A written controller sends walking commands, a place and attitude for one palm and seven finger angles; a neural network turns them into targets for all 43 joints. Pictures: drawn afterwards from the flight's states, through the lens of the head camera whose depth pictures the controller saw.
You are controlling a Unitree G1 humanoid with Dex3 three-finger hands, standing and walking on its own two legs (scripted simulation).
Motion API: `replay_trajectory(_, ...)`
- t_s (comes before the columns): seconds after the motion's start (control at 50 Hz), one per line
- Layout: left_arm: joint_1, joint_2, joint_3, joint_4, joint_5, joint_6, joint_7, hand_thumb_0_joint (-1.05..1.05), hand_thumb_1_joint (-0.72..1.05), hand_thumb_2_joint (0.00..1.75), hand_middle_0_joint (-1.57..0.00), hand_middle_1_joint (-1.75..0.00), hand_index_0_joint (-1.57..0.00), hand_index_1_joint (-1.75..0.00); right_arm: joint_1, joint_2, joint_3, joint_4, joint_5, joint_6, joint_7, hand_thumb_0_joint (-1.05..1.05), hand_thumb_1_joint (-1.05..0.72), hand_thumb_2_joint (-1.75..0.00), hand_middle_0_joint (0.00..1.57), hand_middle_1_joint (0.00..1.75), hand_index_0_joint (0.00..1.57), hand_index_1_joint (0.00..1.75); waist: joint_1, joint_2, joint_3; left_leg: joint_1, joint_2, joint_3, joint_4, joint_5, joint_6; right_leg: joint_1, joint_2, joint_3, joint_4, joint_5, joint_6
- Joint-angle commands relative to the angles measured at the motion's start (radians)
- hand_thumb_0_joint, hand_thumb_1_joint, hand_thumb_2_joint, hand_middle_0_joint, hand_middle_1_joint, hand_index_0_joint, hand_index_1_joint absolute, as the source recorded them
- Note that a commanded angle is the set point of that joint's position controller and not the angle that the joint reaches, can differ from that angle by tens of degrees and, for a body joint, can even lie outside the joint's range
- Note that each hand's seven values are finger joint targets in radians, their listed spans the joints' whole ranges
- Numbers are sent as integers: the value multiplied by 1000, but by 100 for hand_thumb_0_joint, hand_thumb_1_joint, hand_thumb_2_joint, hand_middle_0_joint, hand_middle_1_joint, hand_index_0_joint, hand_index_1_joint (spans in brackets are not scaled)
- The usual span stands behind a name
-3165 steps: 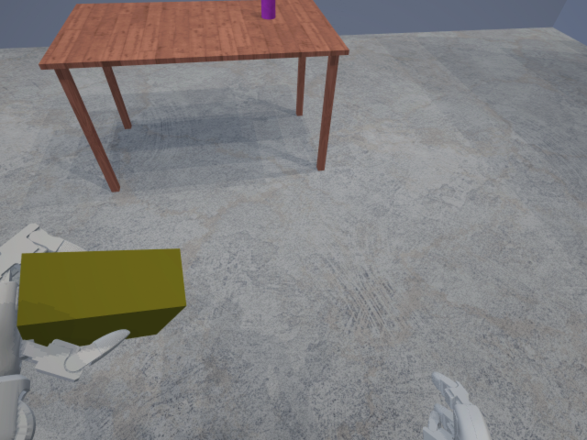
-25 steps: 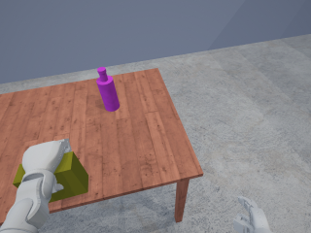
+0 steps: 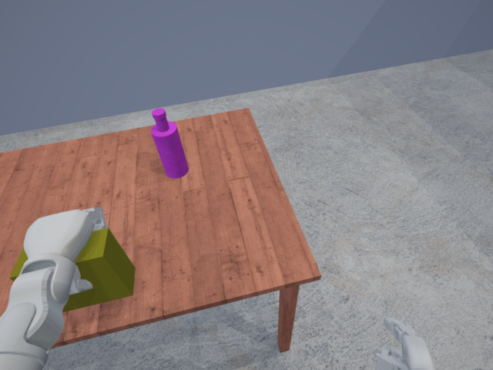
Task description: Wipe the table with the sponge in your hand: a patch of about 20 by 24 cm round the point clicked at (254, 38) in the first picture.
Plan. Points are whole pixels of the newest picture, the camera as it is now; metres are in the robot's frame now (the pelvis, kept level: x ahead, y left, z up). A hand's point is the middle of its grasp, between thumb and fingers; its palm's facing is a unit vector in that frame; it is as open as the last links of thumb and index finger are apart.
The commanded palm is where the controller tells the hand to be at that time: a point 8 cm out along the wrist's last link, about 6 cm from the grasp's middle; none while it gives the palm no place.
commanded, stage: lift the sponge slowly off the table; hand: left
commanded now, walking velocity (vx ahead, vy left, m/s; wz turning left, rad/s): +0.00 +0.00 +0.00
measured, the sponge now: (86, 278) +0.25 +0.33 -0.01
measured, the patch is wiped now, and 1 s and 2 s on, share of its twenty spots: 1.00 1.00 1.00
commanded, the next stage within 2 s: bring the sponge back beside the body in 0.54 s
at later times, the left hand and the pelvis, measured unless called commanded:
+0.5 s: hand (73, 242) +0.26 +0.31 +0.09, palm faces -0.05 -0.06 -1.00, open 10.1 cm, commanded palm +0.25 +0.31 +0.16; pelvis +0.00 +0.00 +0.00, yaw +1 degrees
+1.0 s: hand (66, 250) +0.25 +0.31 +0.10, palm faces -0.01 -0.06 -1.00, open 10.1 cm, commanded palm +0.22 +0.30 +0.17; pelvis +0.00 +0.00 +0.01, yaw +0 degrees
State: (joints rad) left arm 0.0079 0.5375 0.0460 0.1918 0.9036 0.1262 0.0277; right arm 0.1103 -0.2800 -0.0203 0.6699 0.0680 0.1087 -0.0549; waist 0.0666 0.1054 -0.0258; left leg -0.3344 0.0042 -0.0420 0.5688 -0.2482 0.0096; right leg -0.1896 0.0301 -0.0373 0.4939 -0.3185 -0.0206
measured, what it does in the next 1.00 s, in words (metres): stands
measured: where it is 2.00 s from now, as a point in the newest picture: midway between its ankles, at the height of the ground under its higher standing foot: outside the picture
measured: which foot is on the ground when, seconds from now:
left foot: down 0.00-1.00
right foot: down 0.00-1.00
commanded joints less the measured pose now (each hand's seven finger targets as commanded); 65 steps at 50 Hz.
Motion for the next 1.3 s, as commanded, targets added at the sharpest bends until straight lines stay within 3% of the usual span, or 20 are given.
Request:
replay_trajectory(0.0, -295, 322, 184, -250, 19, -22, 51, 0, 10, 130, -120, -160, -120, -160, -180, -106, -33, -163, -2, -59, -3, 0, -90, -90, 20, 30, 20, 30, 14, -5, -219, 207, -36, -4, -57, 227, 54, -23, 16, 13, -89, 284, -45)
replay_trajectory(0.02, -281, 301, 168, -267, 17, -26, 57, 0, 10, 130, -120, -160, -120, -160, -179, -102, -35, -169, -1, -63, -2, 0, -90, -90, 20, 30, 20, 30, 10, 12, -222, 208, -31, 1, -58, 235, 53, -21, 14, 10, -83, 286, -44)
replay_trajectory(0.08, -249, 323, 205, -297, 13, -12, 69, 0, 10, 130, -120, -160, -120, -160, -193, -101, -34, -173, -3, -64, 0, 0, -90, -90, 20, 30, 20, 30, 25, 17, -240, 218, -29, -9, -67, 264, 47, 9, 16, 14, -84, 309, -48)
replay_trajectory(0.26, -298, 253, 103, -272, 8, 74, 22, 0, 10, 130, -120, -160, -120, -160, -225, -102, -21, -170, 8, -56, 4, 0, -90, -90, 20, 30, 20, 30, 6, -25, -204, 228, -23, -11, -101, 238, 45, 8, 12, -1, -112, 268, -41)
replay_trajectory(0.34, -348, 265, 93, -295, 13, 74, -14, 0, 10, 130, -120, -160, -120, -160, -237, -99, -8, -175, 7, -51, 2, 0, -90, -90, 20, 30, 20, 30, 6, -19, -204, 247, -29, -19, -111, 223, 47, 12, 16, 0, -130, 252, -44)
replay_trajectory(0.38, -360, 308, 130, -298, 13, 66, -19, 0, 10, 130, -120, -160, -120, -160, -240, -100, -5, -172, 6, -52, 0, 0, -90, -90, 20, 30, 20, 30, 6, 4, -197, 248, -26, -19, -118, 209, 45, 21, 19, 11, -136, 232, -48)
replay_trajectory(0.48, -384, 336, 161, -272, 22, 48, -20, 0, 10, 130, -120, -160, -120, -160, -234, -101, -3, -158, 4, -49, -2, 0, -90, -90, 20, 30, 20, 30, 11, 19, -190, 250, -28, -17, -124, 221, 41, 29, 21, 13, -147, 240, -52)
replay_trajectory(0.5, -406, 304, 135, -268, 26, 47, -22, 0, 10, 130, -120, -160, -120, -160, -234, -94, 2, -160, 2, -49, -2, 0, -90, -90, 20, 30, 20, 30, 13, 10, -193, 255, -32, -16, -126, 224, 42, 28, 21, 4, -147, 244, -52)
replay_trajectory(0.66, -354, 286, 120, -264, 15, 44, -34, 0, 10, 130, -120, -160, -120, -160, -222, -104, -10, -170, 3, -44, 5, 0, -90, -90, 20, 30, 20, 30, 12, -5, -236, 255, -31, -7, -115, 262, 44, 56, 13, 6, -135, 301, -46)
replay_trajectory(0.72, -277, 280, 132, -340, -1, 23, -32, 0, 10, 130, -120, -160, -120, -160, -227, -98, -15, -186, -1, -54, 9, 0, -90, -90, 20, 30, 20, 30, 21, 7, -264, 278, -33, -4, -101, 296, 51, 78, 12, 10, -125, 350, -46)
replay_trajectory(0.74, -232, 310, 173, -337, -3, 25, -30, 0, 10, 130, -120, -160, -120, -160, -223, -103, -16, -183, -4, -51, 10, 0, -90, -90, 20, 30, 20, 30, 32, -19, -261, 274, -36, -8, -96, 314, 51, 88, 11, 10, -124, 382, -46)
replay_trajectory(0.76, -229, 294, 155, -361, -7, 23, -28, 0, 10, 130, -120, -160, -120, -160, -226, -101, -16, -185, -4, -49, 11, 0, -90, -90, 20, 30, 20, 30, 24, -16, -256, 268, -33, -1, -96, 315, 51, 87, 8, 13, -119, 395, -42)
replay_trajectory(0.78, -222, 325, 195, -371, -11, 23, -24, 0, 10, 130, -120, -160, -120, -160, -232, -101, -13, -188, -4, -51, 12, 0, -90, -90, 20, 30, 20, 30, 30, -18, -241, 257, -31, -10, -102, 306, 48, 90, 14, 20, -121, 379, -47)
replay_trajectory(0.84, -180, 330, 213, -380, -12, 33, -6, 0, 10, 130, -120, -160, -120, -160, -233, -102, -15, -186, -6, -49, 12, 0, -90, -90, 20, 30, 20, 30, 40, -37, -210, 247, -35, -6, -99, 300, 48, 82, 8, 14, -124, 381, -43)
replay_trajectory(0.88, -163, 352, 243, -405, -20, 44, 5, 0, 10, 130, -120, -160, -120, -160, -251, -101, -13, -189, -4, -51, 15, 0, -90, -90, 20, 30, 20, 30, 44, -6, -192, 236, -32, -10, -104, 288, 44, 83, 10, 31, -124, 362, -46)
replay_trajectory(0.98, -117, 297, 192, -454, -34, 70, 1, 0, 10, 130, -120, -160, -120, -160, -267, -96, -12, -194, -1, -59, 16, 0, -90, -90, 20, 30, 20, 30, 33, 5, -177, 252, -31, -10, -100, 282, 44, 68, 10, 36, -129, 354, -43)
replay_trajectory(1.04, -113, 259, 143, -442, -37, 82, -21, 0, 10, 130, -120, -160, -120, -160, -269, -97, -8, -194, 0, -61, 12, 0, -90, -90, 20, 30, 20, 30, 27, -37, -149, 246, -32, -10, -103, 246, 47, 43, 7, 18, -142, 314, -36)
replay_trajectory(1.06, -121, 261, 137, -449, -36, 79, -25, 0, 10, 130, -120, -160, -120, -160, -268, -97, -9, -188, 2, -62, 9, 0, -90, -90, 20, 30, 20, 30, 17, -30, -150, 250, -25, -7, -106, 238, 47, 38, 4, 21, -140, 303, -33)
replay_trajectory(1.16, -142, 276, 139, -517, -22, 57, -34, 0, 10, 130, -120, -160, -120, -160, -279, -89, -4, -193, -3, -71, -1, 0, -90, -90, 20, 30, 20, 30, 23, -3, -170, 278, -28, -12, -112, 226, 49, 43, 8, 24, -149, 267, -37)
replay_trajectory(1.28, -104, 314, 203, -546, -15, 59, -10, 0, 10, 130, -120, -160, -120, -160, -300, -82, 4, -191, -10, -74, 2, 0, -90, -90, 20, 30, 20, 30, 48, 38, -157, 275, -29, -24, -125, 216, 39, 57, 22, 50, -162, 239, -52)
